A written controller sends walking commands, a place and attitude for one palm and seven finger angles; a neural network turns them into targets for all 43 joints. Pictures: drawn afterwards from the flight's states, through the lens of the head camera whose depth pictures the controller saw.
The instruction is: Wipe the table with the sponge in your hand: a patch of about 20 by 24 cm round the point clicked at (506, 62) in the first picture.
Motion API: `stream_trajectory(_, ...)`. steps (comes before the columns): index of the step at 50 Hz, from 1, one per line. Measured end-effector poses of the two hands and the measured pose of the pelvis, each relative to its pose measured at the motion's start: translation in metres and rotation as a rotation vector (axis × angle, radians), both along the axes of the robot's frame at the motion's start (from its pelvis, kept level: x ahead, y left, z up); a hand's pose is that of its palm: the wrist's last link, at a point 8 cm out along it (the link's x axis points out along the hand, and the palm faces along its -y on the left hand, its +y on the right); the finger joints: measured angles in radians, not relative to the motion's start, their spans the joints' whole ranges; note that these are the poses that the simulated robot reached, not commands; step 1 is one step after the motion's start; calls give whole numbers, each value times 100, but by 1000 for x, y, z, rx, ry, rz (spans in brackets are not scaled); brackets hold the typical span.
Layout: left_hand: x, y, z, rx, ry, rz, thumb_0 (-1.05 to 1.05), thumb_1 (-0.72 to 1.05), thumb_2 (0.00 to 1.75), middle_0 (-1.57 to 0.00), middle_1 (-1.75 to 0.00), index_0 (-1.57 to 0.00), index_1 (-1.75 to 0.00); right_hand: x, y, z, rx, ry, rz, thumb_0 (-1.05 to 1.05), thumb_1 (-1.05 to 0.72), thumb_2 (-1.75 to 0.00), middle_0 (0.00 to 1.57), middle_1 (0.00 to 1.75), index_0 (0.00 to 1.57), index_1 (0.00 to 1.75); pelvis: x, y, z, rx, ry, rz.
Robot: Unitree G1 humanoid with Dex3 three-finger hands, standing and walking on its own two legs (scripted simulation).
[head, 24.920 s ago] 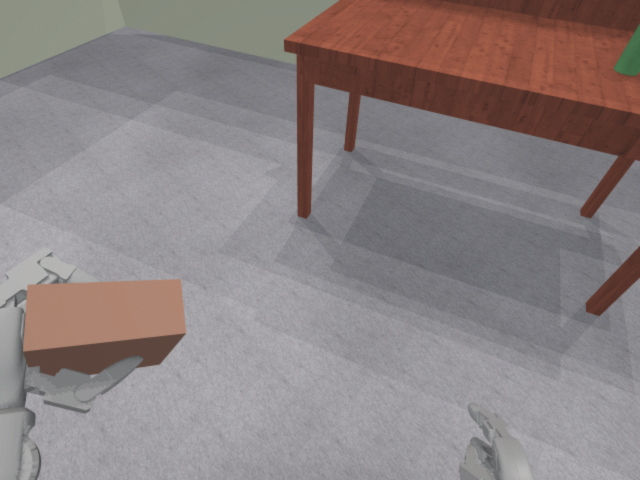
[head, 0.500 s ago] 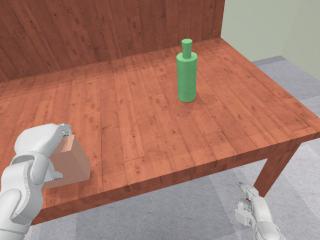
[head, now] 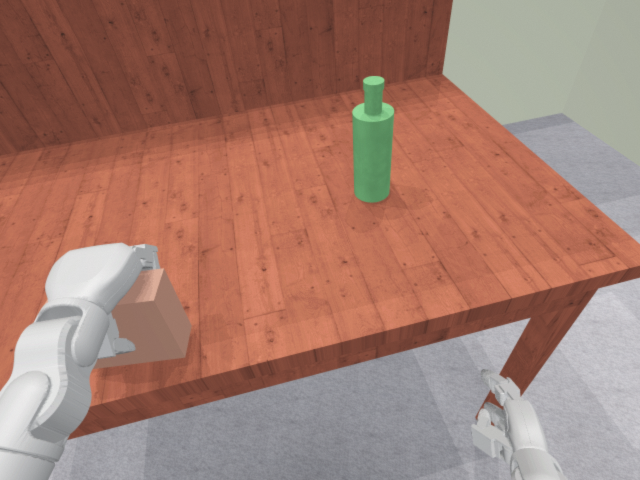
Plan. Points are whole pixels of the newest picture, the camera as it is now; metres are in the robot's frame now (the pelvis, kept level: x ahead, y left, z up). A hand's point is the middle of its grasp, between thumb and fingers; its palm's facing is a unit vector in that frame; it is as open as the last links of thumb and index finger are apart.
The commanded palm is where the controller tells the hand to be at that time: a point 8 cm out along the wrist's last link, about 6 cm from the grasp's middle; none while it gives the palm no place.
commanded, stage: lower the sponge onto the table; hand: left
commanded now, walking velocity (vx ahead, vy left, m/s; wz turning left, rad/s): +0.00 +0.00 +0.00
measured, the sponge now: (130, 329) +0.25 +0.30 +0.07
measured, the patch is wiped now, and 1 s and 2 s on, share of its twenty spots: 0.00 0.20 0.35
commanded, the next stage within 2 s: wipe forward along the first lane in 0.50 s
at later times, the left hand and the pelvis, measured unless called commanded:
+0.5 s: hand (110, 311) +0.25 +0.31 +0.10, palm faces -0.03 -0.03 -1.00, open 9.5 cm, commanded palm +0.23 +0.32 +0.18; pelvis +0.01 +0.00 +0.00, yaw +0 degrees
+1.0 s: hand (114, 281) +0.29 +0.33 +0.10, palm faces -0.02 -0.01 -1.00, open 9.5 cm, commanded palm +0.27 +0.33 +0.16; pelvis +0.01 +0.01 +0.00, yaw +0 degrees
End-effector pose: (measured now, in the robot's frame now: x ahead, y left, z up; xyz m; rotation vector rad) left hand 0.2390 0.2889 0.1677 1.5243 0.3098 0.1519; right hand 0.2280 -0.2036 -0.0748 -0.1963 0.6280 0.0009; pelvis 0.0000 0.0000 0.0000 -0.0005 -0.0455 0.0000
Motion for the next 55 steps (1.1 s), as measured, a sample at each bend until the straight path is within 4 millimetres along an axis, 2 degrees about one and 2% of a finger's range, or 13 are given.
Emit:
stream_trajectory(4,5,-1,9,21,-114,-35,-1,-46,104,-79,-137,-80,-137,-7,-5,-1,-13,22,-15,2,-90,-90,20,30,20,30,3,-4,1,-4,-8,-9)
stream_trajectory(8,8,18,26,42,-212,79,-1,-46,104,-79,-137,-80,-137,-13,-11,-8,-1,59,-31,2,-90,-90,20,30,20,30,4,-5,1,-5,-8,-19)
stream_trajectory(11,6,33,31,52,-204,182,-1,-46,104,-79,-137,-80,-138,-13,-15,-12,11,76,-39,2,-90,-90,20,30,20,30,5,-4,1,-2,2,-20)
stream_trajectory(15,-3,41,18,36,-90,237,-1,-45,104,-78,-138,-79,-138,-11,-19,-13,17,70,-47,2,-90,-90,20,30,20,30,6,-2,0,0,14,-13)
stream_trajectory(21,-13,18,-16,-8,32,86,-1,-45,104,-78,-137,-79,-138,-5,-17,-8,-22,35,-36,2,-90,-90,20,30,20,30,6,0,-1,-3,9,0)
stream_trajectory(25,-9,13,-10,21,-62,3,-1,-46,104,-79,-137,-80,-138,-5,-10,-4,-38,27,-29,2,-90,-90,20,30,20,30,7,-1,-1,-7,2,-1)
stream_trajectory(32,4,38,6,33,-163,139,-1,-46,104,-78,-137,-80,-138,-7,-1,-6,4,51,-34,2,-90,-90,20,30,20,30,6,1,0,-7,10,-11)
stream_trajectory(36,5,44,-1,31,-94,191,-1,-46,105,-78,-137,-79,-138,-7,-1,-9,15,59,-35,2,-90,-90,20,30,20,30,6,5,0,-5,19,-6)
stream_trajectory(40,9,38,-17,13,-10,150,-1,-46,105,-78,-137,-79,-138,-8,-2,-10,0,67,-37,2,-90,-90,20,30,20,30,6,7,0,-5,23,1)
stream_trajectory(46,22,29,-12,40,-62,58,-1,-46,105,-78,-137,-79,-138,-12,-4,-11,-28,83,-43,2,-90,-90,20,30,20,30,8,7,0,-6,27,4)
stream_trajectory(55,50,40,-16,48,-53,125,-1,-46,105,-78,-137,-79,-138,-25,-16,-19,-18,138,-88,1,-90,-90,20,30,20,30,11,5,0,-6,54,-8)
